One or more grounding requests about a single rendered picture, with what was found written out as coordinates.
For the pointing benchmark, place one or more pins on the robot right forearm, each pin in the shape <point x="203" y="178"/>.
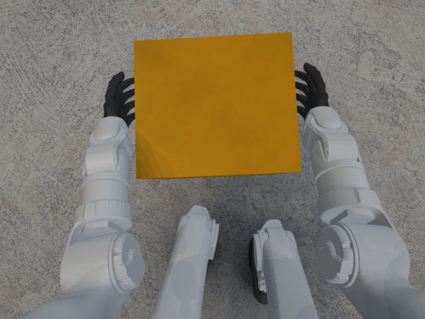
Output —
<point x="344" y="192"/>

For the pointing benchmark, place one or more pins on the robot right shin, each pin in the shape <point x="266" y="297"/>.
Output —
<point x="271" y="223"/>

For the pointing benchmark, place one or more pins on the left robot upper arm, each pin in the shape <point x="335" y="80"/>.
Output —
<point x="97" y="276"/>

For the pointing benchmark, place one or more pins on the carton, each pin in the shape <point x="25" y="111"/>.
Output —
<point x="219" y="106"/>

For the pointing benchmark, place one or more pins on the robot left hand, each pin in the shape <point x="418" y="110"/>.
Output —
<point x="116" y="99"/>

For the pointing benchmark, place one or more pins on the robot left forearm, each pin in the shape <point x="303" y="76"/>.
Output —
<point x="104" y="203"/>

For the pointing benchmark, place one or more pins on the robot right thigh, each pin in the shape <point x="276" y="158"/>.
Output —
<point x="288" y="293"/>

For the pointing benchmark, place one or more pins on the right robot upper arm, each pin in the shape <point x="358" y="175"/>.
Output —
<point x="370" y="266"/>

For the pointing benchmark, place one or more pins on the robot right hand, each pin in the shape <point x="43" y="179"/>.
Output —
<point x="314" y="90"/>

